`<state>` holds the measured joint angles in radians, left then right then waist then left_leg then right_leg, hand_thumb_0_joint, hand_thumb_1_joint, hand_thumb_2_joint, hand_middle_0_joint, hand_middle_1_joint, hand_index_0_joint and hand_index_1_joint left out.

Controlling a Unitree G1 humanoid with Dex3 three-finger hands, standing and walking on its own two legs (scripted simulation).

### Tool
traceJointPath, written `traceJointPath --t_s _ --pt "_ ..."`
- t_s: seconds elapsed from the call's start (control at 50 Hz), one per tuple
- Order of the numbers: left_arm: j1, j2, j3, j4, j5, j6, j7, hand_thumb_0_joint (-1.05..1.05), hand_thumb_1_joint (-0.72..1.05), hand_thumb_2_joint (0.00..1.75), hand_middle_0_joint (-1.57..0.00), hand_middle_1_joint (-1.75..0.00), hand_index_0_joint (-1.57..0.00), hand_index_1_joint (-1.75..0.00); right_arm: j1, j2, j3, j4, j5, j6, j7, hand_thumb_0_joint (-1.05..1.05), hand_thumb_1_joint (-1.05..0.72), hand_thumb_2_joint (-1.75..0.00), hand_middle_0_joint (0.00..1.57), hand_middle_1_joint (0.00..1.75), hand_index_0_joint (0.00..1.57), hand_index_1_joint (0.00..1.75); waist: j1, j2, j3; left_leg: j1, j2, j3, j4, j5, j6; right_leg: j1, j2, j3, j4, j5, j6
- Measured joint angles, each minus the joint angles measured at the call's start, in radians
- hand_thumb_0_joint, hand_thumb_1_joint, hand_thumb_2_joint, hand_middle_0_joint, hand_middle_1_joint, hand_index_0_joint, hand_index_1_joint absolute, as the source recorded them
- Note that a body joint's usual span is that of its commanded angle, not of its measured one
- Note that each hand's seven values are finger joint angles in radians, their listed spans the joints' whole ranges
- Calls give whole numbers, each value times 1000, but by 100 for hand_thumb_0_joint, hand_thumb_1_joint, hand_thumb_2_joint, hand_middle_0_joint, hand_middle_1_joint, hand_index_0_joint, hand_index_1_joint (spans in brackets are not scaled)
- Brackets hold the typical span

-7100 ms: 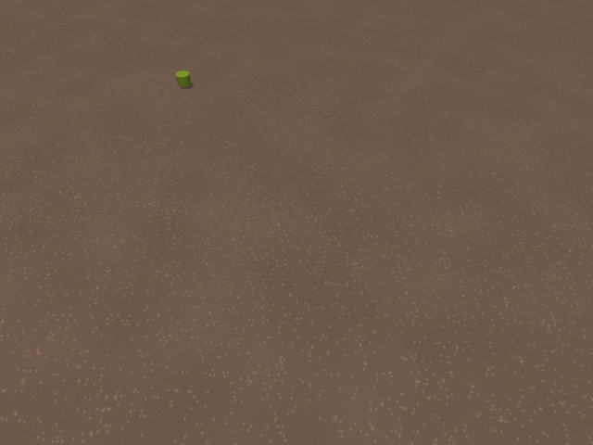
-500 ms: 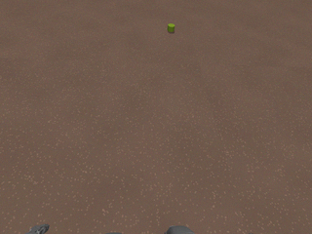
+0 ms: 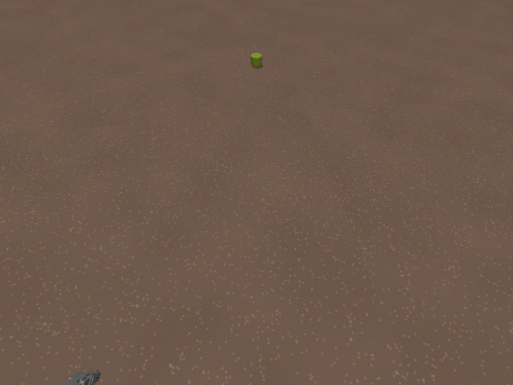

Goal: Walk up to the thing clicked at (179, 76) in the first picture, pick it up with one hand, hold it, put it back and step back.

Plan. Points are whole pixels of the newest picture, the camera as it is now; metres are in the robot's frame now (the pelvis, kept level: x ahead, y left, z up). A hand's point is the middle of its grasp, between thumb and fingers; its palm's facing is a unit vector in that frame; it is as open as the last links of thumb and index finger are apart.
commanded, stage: walk up
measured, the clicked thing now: (256, 59) +2.43 +0.01 -0.74
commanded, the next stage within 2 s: stand in 0.26 s
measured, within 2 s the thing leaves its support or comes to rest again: neither
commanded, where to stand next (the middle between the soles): +0.06 +0.01 m, yaw +0 degrees
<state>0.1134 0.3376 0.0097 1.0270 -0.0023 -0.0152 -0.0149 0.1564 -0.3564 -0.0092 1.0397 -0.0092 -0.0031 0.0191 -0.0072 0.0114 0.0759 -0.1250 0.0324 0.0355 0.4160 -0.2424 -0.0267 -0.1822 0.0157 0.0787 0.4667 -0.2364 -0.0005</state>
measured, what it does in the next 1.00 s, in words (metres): stands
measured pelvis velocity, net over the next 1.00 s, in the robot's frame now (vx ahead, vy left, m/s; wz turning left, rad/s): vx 0.00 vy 0.02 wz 0.03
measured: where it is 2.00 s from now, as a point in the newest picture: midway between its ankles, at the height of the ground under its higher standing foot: outside the picture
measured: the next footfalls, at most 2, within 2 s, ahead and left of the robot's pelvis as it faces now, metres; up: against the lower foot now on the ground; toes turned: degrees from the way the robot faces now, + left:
none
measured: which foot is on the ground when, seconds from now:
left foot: down 0.00-1.00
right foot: down 0.00-1.00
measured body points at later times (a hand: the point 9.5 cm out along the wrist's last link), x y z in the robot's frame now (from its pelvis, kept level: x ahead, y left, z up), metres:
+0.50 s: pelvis +0.01 +0.01 +0.01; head +0.02 +0.01 +0.46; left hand +0.09 +0.31 -0.12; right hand +0.09 -0.29 -0.13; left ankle -0.01 +0.14 -0.74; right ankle +0.01 -0.12 -0.74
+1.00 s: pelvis +0.00 +0.02 +0.01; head +0.01 +0.01 +0.46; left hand +0.06 +0.32 -0.12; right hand +0.09 -0.28 -0.13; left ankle -0.01 +0.14 -0.74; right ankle +0.01 -0.12 -0.74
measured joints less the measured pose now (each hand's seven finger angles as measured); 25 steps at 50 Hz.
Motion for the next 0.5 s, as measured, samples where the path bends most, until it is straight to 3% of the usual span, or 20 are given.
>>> traceJointPath --t_s 0.26,0.5 --pt "-35 2 -2 65 -1 6 2 1 90 90 -20 -30 -20 -30 -34 -1 -4 55 1 -10 -8 1 -90 -90 20 30 21 30 -1 -17 -12 36 -2 22 -61 23 10 34 -2 21 -71 35 12" --pt "-23 13 -3 103 7 5 4 1 90 90 -20 -30 -20 -30 -58 5 1 76 2 -12 -12 0 -90 -90 20 30 21 30 2 -10 -16 44 -11 1 -96 44 14 60 -14 1 -127 59 20"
